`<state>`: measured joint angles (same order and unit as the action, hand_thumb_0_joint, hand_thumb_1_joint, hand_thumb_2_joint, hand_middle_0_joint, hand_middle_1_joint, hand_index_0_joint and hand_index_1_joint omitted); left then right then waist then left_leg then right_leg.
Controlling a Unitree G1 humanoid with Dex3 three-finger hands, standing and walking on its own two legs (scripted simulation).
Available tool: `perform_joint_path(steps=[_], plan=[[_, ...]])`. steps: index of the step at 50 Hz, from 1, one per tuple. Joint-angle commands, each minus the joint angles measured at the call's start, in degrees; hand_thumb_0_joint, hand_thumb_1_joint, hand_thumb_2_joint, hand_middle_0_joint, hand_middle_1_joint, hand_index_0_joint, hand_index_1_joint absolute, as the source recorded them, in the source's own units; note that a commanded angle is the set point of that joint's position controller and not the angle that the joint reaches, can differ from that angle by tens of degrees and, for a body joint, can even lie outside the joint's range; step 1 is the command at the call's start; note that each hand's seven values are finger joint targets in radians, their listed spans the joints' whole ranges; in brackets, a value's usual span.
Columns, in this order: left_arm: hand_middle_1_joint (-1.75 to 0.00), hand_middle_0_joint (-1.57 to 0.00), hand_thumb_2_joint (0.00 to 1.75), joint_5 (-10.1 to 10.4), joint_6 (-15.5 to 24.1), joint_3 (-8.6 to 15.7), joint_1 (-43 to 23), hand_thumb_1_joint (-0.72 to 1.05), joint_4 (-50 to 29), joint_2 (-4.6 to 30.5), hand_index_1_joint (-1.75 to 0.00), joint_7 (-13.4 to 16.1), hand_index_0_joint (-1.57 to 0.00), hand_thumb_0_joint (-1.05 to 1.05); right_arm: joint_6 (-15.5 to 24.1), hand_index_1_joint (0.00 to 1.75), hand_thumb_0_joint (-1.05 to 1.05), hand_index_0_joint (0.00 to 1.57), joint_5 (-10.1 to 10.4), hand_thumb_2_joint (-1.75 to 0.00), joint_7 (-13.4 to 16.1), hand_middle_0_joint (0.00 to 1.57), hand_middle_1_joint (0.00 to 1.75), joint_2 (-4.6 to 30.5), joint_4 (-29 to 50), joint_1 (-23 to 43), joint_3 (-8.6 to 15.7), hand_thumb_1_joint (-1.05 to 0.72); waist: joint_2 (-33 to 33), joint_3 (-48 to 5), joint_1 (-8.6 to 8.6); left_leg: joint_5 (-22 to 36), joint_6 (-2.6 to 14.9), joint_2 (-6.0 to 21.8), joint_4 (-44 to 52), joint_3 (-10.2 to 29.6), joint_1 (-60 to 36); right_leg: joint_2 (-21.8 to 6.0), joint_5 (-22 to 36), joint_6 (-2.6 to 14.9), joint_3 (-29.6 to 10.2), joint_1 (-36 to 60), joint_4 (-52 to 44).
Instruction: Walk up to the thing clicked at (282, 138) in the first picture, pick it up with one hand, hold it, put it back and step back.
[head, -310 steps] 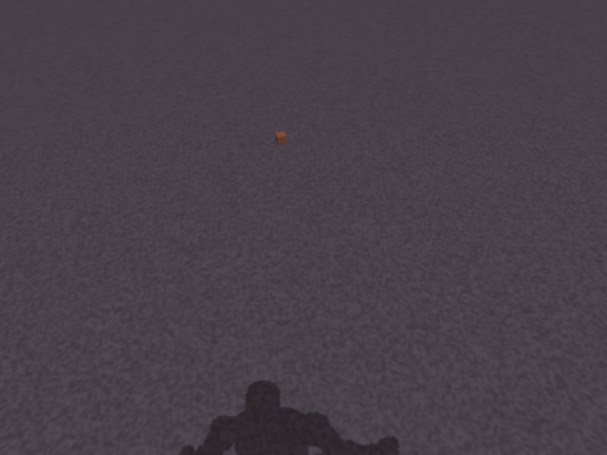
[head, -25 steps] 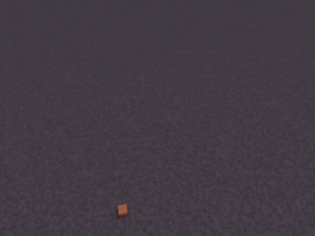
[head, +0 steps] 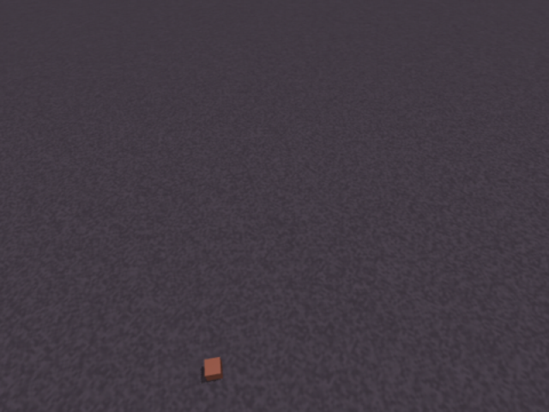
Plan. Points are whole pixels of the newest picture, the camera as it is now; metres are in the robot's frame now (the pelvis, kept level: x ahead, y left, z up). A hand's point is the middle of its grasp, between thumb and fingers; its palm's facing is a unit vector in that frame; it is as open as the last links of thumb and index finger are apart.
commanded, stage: walk up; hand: left
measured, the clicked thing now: (213, 368) +0.44 +0.24 -0.75
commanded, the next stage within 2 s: stand in 0.52 s
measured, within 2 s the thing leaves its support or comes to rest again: neither
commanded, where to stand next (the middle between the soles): +0.06 -0.03 m, yaw +2 degrees
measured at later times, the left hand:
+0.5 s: hand out of the picture +0.10 +0.26 -0.15, palm faces +0.01 -0.94 -0.33, open 7.4 cm
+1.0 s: hand out of the picture +0.05 +0.25 -0.14, palm faces -0.01 -0.94 -0.34, open 7.4 cm
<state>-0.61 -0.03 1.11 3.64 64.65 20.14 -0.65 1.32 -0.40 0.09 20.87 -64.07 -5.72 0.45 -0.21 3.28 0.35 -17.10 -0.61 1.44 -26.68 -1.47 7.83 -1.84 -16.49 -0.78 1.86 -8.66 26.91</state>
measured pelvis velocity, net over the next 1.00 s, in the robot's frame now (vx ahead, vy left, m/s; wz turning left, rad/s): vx -0.03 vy -0.01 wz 0.01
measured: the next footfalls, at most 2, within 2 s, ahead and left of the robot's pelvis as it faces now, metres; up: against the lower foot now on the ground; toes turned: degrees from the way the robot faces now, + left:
none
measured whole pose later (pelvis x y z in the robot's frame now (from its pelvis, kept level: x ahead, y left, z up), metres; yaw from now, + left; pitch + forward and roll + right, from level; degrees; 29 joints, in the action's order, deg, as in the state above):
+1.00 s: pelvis -0.03 -0.01 +0.01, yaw +1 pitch -2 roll +0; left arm -0.7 0.5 0.3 4.5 66.1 19.1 -0.6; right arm 0.8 -0.9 -0.3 19.9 -65.5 -3.8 -0.2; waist 1.0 3.5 0.0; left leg -9.3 -1.2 1.4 -16.5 -0.7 4.9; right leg -1.6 -9.2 -0.6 2.8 -5.6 17.1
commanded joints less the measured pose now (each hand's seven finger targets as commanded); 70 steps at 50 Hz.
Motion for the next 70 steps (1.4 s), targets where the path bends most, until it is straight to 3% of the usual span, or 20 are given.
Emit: perform_joint_path(steps=[1,5,7,10,16,24,25,26,28,31,34,41,47,65,70], plan=[[-0.3,-0.2,0.9,0.13,1.36,2.42,-3.98,0.9,-4.07,12.55,-0.3,0.85,-0.2,0.0,1.25,0.3,0.0,0.2,0.05,-0.9,0.57,0.2,0.3,12.73,3.75,2.76,2.66,-0.9,0.42,-5.19,-0.17,14.61,3.73,4.94,4.05,4.04,-0.3,-4.32,13.79,3.52,-4.06,1.81,-3.26],[-0.3,-0.2,0.9,0.06,1.43,2.36,-3.48,0.9,-4.18,12.5,-0.3,0.77,-0.2,0.0,1.24,0.3,0.0,0.2,0.07,-0.9,0.55,0.2,0.3,12.42,4.05,2.72,2.46,-0.9,-0.23,-5.26,-0.27,15.22,3.56,4.81,4.02,3.94,-0.2,-4.77,14.84,3.33,-4.45,2.71,-4.38],[-0.3,-0.2,0.9,0.1,1.42,2.39,-3.92,0.9,-4.45,12.22,-0.3,0.77,-0.2,0.0,1.33,0.3,0.0,0.2,0.07,-0.9,0.69,0.2,0.3,12.52,3.66,1.52,2.51,-0.9,0.59,-6.21,0.16,18.09,3.47,5.18,4.67,4.1,-0.52,-4.94,17.21,3.32,-4.27,3.97,-3.74],[-0.3,-0.2,0.9,0.25,1.33,2.37,-2.75,0.9,-4.05,11.97,-0.3,0.82,-0.2,0.0,1.35,0.3,0.0,0.2,0.12,-0.9,0.71,0.2,0.3,12.5,3.85,2.35,2.59,-0.9,0.84,-6.21,-0.5,20.57,3.62,5.43,4.58,4.46,-2.03,-4.52,18.04,2.82,-3.38,3.67,-3.85],[-0.3,-0.2,0.9,-0.02,1.32,2.51,-2.99,0.9,-4.43,12.19,-0.3,0.81,-0.2,0.0,1.12,0.3,0.0,0.2,0.03,-0.9,0.61,0.2,0.3,12.28,4.43,2.43,2.6,-0.9,0.12,-5.63,-0.36,16.69,3.46,4.92,4.77,4.15,-0.68,-4.73,15.88,3.01,-3.74,4.03,-4.64],[-0.3,-0.2,0.9,0.09,1.32,2.48,-3.2,0.9,-4.9,11.81,-0.3,0.76,-0.2,0.0,1.25,0.3,0.0,0.2,-0.06,-0.9,0.72,0.2,0.3,11.94,4.51,1.83,2.52,-0.9,1.05,-5.64,-0.27,20.53,3.08,5.24,6.0,4.63,-0.68,-4.83,17.84,2.68,-3.35,5.37,-5.0],[-0.3,-0.2,0.9,-0.01,1.29,2.55,-2.85,0.9,-4.72,11.89,-0.3,0.84,-0.2,0.0,1.24,0.3,0.0,0.2,-0.05,-0.9,0.77,0.2,0.3,12.29,4.4,1.81,2.72,-0.9,1.01,-6.2,-0.26,21.78,3.16,5.4,5.78,4.66,-1.3,-4.73,18.65,2.78,-2.98,5.63,-4.64],[-0.3,-0.2,0.9,0.35,1.36,1.81,-2.99,0.9,-4.14,10.73,-0.3,1.07,-0.2,0.0,1.11,0.3,0.0,0.2,-0.31,-0.9,0.89,0.2,0.3,11.5,4.81,4.8,2.14,-0.9,2.46,-3.92,-0.7,28.82,2.1,6.51,7.38,5.75,-1.37,-6.03,24.76,2.17,-4.15,4.46,-6.3],[-0.3,-0.2,0.9,0.36,1.46,1.97,-2.6,0.9,-3.95,11.53,-0.3,1.28,-0.2,0.0,1.0,0.3,0.0,0.2,-0.11,-0.9,0.97,0.2,0.3,11.44,4.32,3.32,2.07,-0.9,1.26,-5.63,-0.18,30.0,1.53,6.48,7.53,5.32,-3.38,-6.11,26.46,1.79,-3.9,6.08,-6.95],[-0.3,-0.2,0.9,0.33,1.43,1.9,-2.92,0.9,-3.42,11.58,-0.3,1.29,-0.2,0.0,0.79,0.3,0.0,0.2,0.08,-0.9,0.82,0.2,0.3,11.34,3.85,4.19,1.97,-0.9,0.71,-6.45,-0.16,26.06,1.33,6.57,8.83,5.45,-4.33,-6.06,23.22,1.57,-3.82,6.87,-8.32],[-0.3,-0.2,0.9,0.13,1.78,1.74,-2.2,0.9,-3.18,11.39,-0.3,1.3,-0.2,0.0,0.67,0.3,0.0,0.2,0.09,-0.9,0.72,0.2,0.3,11.59,3.54,4.22,1.99,-0.9,0.24,-8.25,-0.08,25.52,1.49,6.71,9.04,4.99,-5.94,-6.44,24.27,1.5,-4.09,7.41,-9.41],[-0.3,-0.2,0.9,0.01,1.76,1.52,-2.84,0.9,-2.46,11.63,-0.3,1.17,-0.2,0.0,0.47,0.3,0.0,0.2,-0.2,-0.9,0.4,0.2,0.3,10.85,2.59,4.68,1.62,-0.9,-0.23,-5.5,-0.02,16.36,1.03,6.52,11.94,5.17,-3.43,-6.41,16.52,1.23,-4.6,5.73,-11.81],[-0.3,-0.2,0.9,0.1,1.78,1.52,-2.02,0.9,-1.92,11.53,-0.3,0.95,-0.2,0.0,0.65,0.3,0.0,0.2,-0.32,-0.9,0.19,0.2,0.3,11.05,2.01,4.74,1.75,-0.9,0.43,-4.26,-0.35,12.27,0.9,6.41,12.82,5.55,-2.98,-6.31,12.03,1.28,-4.86,3.66,-12.7],[-0.3,-0.2,0.9,-0.02,1.91,1.36,-0.34,0.9,-1.92,12.28,-0.3,0.89,-0.2,0.0,0.53,0.3,0.0,0.2,-0.39,-0.9,-0.06,0.2,0.3,10.88,1.54,2.17,1.6,-0.9,-0.17,-3.56,-0.24,9.53,0.97,6.38,12.43,6.19,-1.45,-6.2,8.17,1.6,-5.62,1.53,-13.12],[-0.3,-0.2,0.9,0.17,1.89,1.26,0.43,0.9,-1.93,11.96,-0.3,0.79,-0.2,0.0,0.59,0.3,0.0,0.2,-0.36,-0.9,-0.03,0.2,0.3,11.22,1.56,1.93,1.45,-0.9,0.69,-3.99,-0.51,9.76,1.16,6.52,12.29,6.07,-1.17,-6.33,9.8,1.75,-5.85,2.41,-12.53]])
